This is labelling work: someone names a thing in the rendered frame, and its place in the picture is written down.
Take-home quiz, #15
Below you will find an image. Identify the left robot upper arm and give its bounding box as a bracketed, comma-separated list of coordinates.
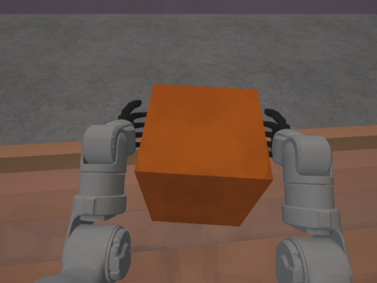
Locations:
[33, 224, 131, 283]

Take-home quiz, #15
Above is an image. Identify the robot left hand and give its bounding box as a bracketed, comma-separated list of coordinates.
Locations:
[118, 100, 147, 147]

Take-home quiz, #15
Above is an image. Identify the right robot upper arm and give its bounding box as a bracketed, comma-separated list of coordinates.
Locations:
[275, 237, 352, 283]

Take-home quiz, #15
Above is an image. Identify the carton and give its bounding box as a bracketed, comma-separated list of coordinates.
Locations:
[134, 84, 273, 226]

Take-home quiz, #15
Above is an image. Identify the left robot forearm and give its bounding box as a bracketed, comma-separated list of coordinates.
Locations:
[61, 119, 136, 270]

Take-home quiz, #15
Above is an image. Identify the robot right hand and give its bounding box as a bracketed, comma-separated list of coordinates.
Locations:
[263, 108, 290, 158]

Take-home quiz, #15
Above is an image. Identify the right robot forearm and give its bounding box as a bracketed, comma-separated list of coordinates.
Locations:
[272, 129, 353, 282]

